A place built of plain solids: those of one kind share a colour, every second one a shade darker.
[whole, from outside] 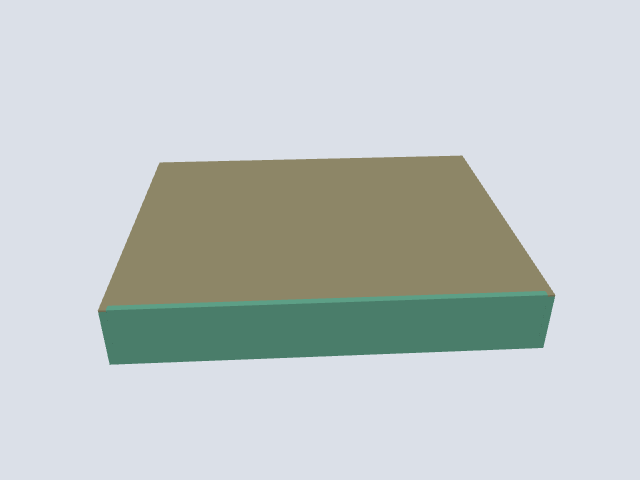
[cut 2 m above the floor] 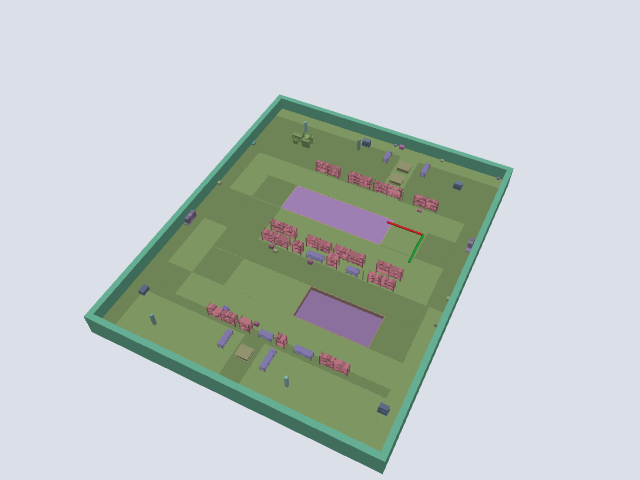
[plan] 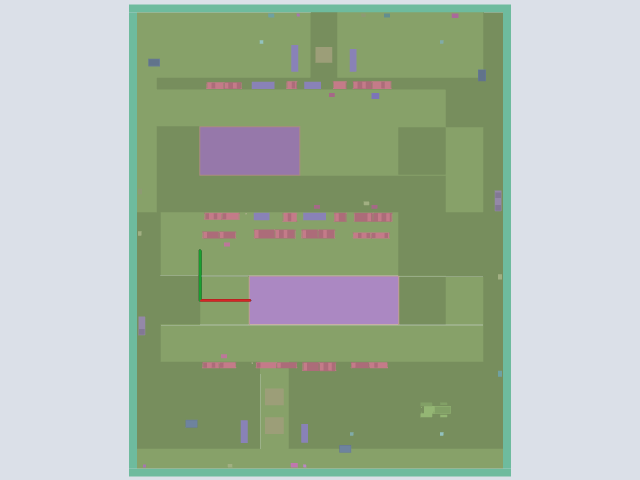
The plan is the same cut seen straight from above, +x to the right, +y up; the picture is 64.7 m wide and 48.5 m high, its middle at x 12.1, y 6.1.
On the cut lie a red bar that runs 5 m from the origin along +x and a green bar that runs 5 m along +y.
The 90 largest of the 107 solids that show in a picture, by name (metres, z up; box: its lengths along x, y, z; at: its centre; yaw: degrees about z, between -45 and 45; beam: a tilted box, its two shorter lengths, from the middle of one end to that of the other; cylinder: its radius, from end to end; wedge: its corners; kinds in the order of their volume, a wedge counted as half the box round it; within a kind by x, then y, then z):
{
 "floor_1": {"box": [2.0, 20.2, 1.4], "at": [-5.4, 19.0, -0.7]},
 "floor_2": {"box": [2.4, 15.1, 1.4], "at": [-5.2, 1.35, -0.7]},
 "floor_3": {"box": [4.3, 0.1, 1.4], "at": [-2.25, 12.65, -0.7]},
 "floor_4": {"box": [4.3, 4.8, 1.4], "at": [-2.25, 15.1, -0.7]},
 "floor_5": {"box": [4.3, 0.1, 1.4], "at": [-2.25, 17.55, -0.7]},
 "floor_6": {"box": [4.0, 4.8, 1.4], "at": [-2.0, 0.0, -0.7]},
 "floor_7": {"box": [12.45, 8.8, 1.4], "at": [-0.17, -10.6, -0.7]},
 "floor_8": {"box": [8.9, 0.1, 1.4], "at": [0.45, -2.45, -0.7]},
 "floor_9": {"box": [8.9, 0.1, 1.4], "at": [0.45, 2.45, -0.7]},
 "floor_10": {"box": [4.9, 4.8, 1.4], "at": [2.45, 0.0, -0.7]},
 "floor_11": {"box": [15.55, 6.6, 1.4], "at": [3.38, 25.8, -0.7]},
 "floor_12": {"box": [2.9, 7.6, 1.4], "at": [7.5, -11.2, -0.7]},
 "floor_13": {"box": [2.9, 1.2, 1.4], "at": [7.5, -6.8, -0.7]},
 "floor_14": {"box": [24.4, 3.7, 1.4], "at": [7.8, 10.75, -0.7]},
 "floor_15": {"box": [24.0, 3.7, 1.4], "at": [8.0, 4.35, -0.7]},
 "floor_16": {"box": [24.0, 2.7, 1.4], "at": [8.0, 7.55, -0.7]},
 "floor_17": {"box": [29.2, 3.7, 1.4], "at": [10.2, 19.45, -0.7]},
 "floor_18": {"box": [37.0, 2.0, 1.4], "at": [12.1, -16.0, -0.7]},
 "floor_19": {"box": [33.0, 1.2, 1.4], "at": [12.1, 21.9, -0.7]},
 "floor_20": {"box": [32.6, 3.7, 1.4], "at": [12.3, -4.35, -0.7]},
 "floor_21": {"box": [2.7, 4.6, 1.4], "at": [12.5, 24.8, -0.7]},
 "floor_22": {"box": [2.7, 2.0, 1.4], "at": [12.5, 28.1, -0.7]},
 "floor_23": {"box": [9.9, 4.8, 1.4], "at": [15.05, 15.1, -0.7]},
 "floor_24": {"box": [14.7, 0.1, 1.4], "at": [17.45, 12.65, -0.7]},
 "floor_25": {"box": [14.7, 0.1, 1.4], "at": [17.45, 17.55, -0.7]},
 "floor_26": {"box": [21.65, 8.8, 1.4], "at": [19.77, -10.6, -0.7]},
 "floor_27": {"box": [14.75, 6.6, 1.4], "at": [21.23, 25.8, -0.7]},
 "floor_28": {"box": [4.8, 10.1, 1.4], "at": [22.4, 7.55, -0.7]},
 "floor_29": {"box": [4.8, 4.8, 1.4], "at": [22.4, 15.1, -0.7]},
 "floor_30": {"box": [4.7, 0.1, 1.4], "at": [22.45, -2.45, -0.7]},
 "floor_31": {"box": [4.7, 4.8, 1.4], "at": [22.45, 0.0, -0.7]},
 "floor_32": {"box": [4.7, 0.1, 1.4], "at": [22.45, 2.45, -0.7]},
 "floor_33": {"box": [3.8, 4.8, 1.4], "at": [26.7, 0.0, -0.7]},
 "floor_34": {"box": [3.8, 3.8, 1.4], "at": [26.7, 4.3, -0.7]},
 "floor_35": {"box": [3.8, 2.7, 1.4], "at": [26.7, 7.55, -0.7]},
 "floor_36": {"box": [3.8, 3.8, 1.4], "at": [26.7, 10.8, -0.7]},
 "floor_37": {"box": [3.8, 4.8, 1.4], "at": [26.7, 15.1, -0.7]},
 "floor_38": {"box": [3.8, 3.8, 1.4], "at": [26.7, 19.4, -0.7]},
 "floor_39": {"box": [2.0, 35.3, 1.4], "at": [29.6, 11.45, -0.7]},
 "wall_1": {"box": [0.8, 46.1, 7.2], "at": [-6.8, 6.05, 2.2]},
 "wall_2": {"box": [38.6, 0.8, 7.2], "at": [12.1, -17.4, 2.2]},
 "wall_3": {"box": [38.6, 0.8, 7.2], "at": [12.1, 29.5, 2.2]},
 "wall_4": {"box": [0.8, 46.1, 7.2], "at": [31.0, 6.05, 2.2]},
 "ceil_hall_1": {"box": [38.6, 47.7, 0.2], "at": [12.1, 6.05, 5.7]},
 "floor_pit_1": {"box": [10.0, 4.8, 0.76], "at": [5.0, 15.1, -1.02]},
 "floor_pit_2": {"box": [15.0, 4.8, 1.4], "at": [12.5, 0.0, -0.7]},
 "floor_band_1": {"box": [0.1, 4.8, 1.4], "at": [-0.05, 15.1, -0.7]},
 "floor_band_2": {"box": [0.1, 4.8, 1.4], "at": [4.95, 0.0, -0.7]},
 "floor_band_3": {"box": [10.1, 0.1, 1.4], "at": [4.95, 17.55, -0.7]},
 "floor_band_4": {"box": [10.2, 0.1, 1.4], "at": [5.0, 12.65, -0.7]},
 "floor_band_5": {"box": [0.1, 4.9, 1.4], "at": [10.05, 15.15, -0.7]},
 "floor_band_6": {"box": [15.1, 0.1, 1.4], "at": [12.45, 2.45, -0.7]},
 "floor_band_7": {"box": [15.2, 0.1, 1.4], "at": [12.5, -2.45, -0.7]},
 "floor_band_8": {"box": [0.1, 4.9, 1.4], "at": [20.05, 0.05, -0.7]},
 "vehicle_1": {"box": [1.2, 0.4, 1.2], "at": [22.85, -11.61, 0.6]},
 "vehicle_2": {"box": [1.2, 0.4, 1.2], "at": [22.85, -10.51, 0.6]},
 "vehicle_3": {"box": [2.7, 0.8, 0.55], "at": [23.95, -11.06, 0.62]},
 "vehicle_4": {"box": [1.55, 0.7, 0.4], "at": [24.48, -11.06, 1.1]},
 "wall_column_1": {"box": [0.36, 0.36, 5.6], "at": [6.2, 26.1, 2.8]},
 "wall_column_2": {"box": [0.36, 0.36, 5.6], "at": [24.4, 26.1, 2.8]},
 "pallet_1": {"box": [1.04, 0.64, 0.36], "at": [-4.67, 24.03, 0.92]},
 "pallet_2": {"box": [1.1, 0.7, 0.36], "at": [-0.88, -12.46, 0.76]},
 "pallet_3": {"box": [1.1, 0.7, 0.42], "at": [14.66, -15.0, 0.77]},
 "pallet_4": {"box": [0.76, 1.16, 0.43], "at": [28.46, 22.73, 0.35]},
 "workbench_1": {"box": [0.7, 2.3, 0.05], "at": [4.45, -13.25, 0.88]},
 "workbench_2": {"box": [1.6, 0.75, 0.05], "at": [6.2, 8.47, 0.88]},
 "workbench_3": {"box": [2.18, 0.63, 0.05], "at": [6.35, 21.73, 0.2]},
 "workbench_4": {"box": [2.3, 0.75, 0.05], "at": [6.35, 21.73, 0.88]},
 "workbench_5": {"box": [0.7, 2.7, 0.05], "at": [9.55, 24.45, 0.88]},
 "workbench_6": {"box": [0.7, 1.9, 0.05], "at": [10.55, -13.45, 0.88]},
 "workbench_7": {"box": [1.7, 0.75, 0.05], "at": [11.35, 21.73, 0.88]},
 "workbench_8": {"box": [2.18, 0.63, 0.05], "at": [11.55, 8.47, 0.2]},
 "workbench_9": {"box": [2.3, 0.75, 0.05], "at": [11.55, 8.47, 0.88]},
 "workbench_10": {"box": [0.7, 2.3, 0.05], "at": [15.45, 24.25, 0.88]},
 "rack_1": {"box": [1.97, 0.9, 0.05], "at": [6.49, 6.7, 1.63]},
 "rack_2": {"box": [1.95, 0.6, 0.05], "at": [6.67, -6.55, 1.05]},
 "rack_3": {"box": [1.97, 0.9, 0.05], "at": [8.55, 6.7, 1.63]},
 "rack_4": {"box": [1.3, 0.9, 0.05], "at": [9.05, 8.4, 1.94]},
 "rack_5": {"box": [1.57, 0.9, 0.05], "at": [11.09, 6.7, 1.53]},
 "rack_6": {"box": [1.57, 0.9, 0.05], "at": [11.19, -6.7, 1.51]},
 "rack_7": {"box": [1.57, 0.9, 0.05], "at": [12.76, 6.7, 1.53]},
 "rack_8": {"box": [1.81, 0.9, 0.05], "at": [16.5, 8.4, 1.54]},
 "rack_9": {"box": [1.81, 0.8, 0.05], "at": [18.32, 21.75, 1.54]},
 "rack_10": {"box": [1.81, 0.9, 0.05], "at": [18.41, 8.4, 1.54]},
 "lifttable_1": {"box": [1.9, 1.7, 0.07], "at": [7.5, -12.65, 0.58]},
 "lifttable_2": {"box": [1.9, 1.7, 0.07], "at": [7.5, -9.75, 0.58]},
 "lifttable_3": {"box": [1.7, 1.6, 0.07], "at": [12.5, 24.8, 0.58]},
 "drums_1": {"box": [0.7, 1.9, 0.12], "at": [-5.9, -2.57, 0.06]},
 "drums_2": {"box": [0.7, 2.1, 0.12], "at": [30.1, 10.06, 0.06]},
 "drums_3": {"box": [0.58, 0.58, 0.88], "at": [30.1, 10.62, 0.56]}
}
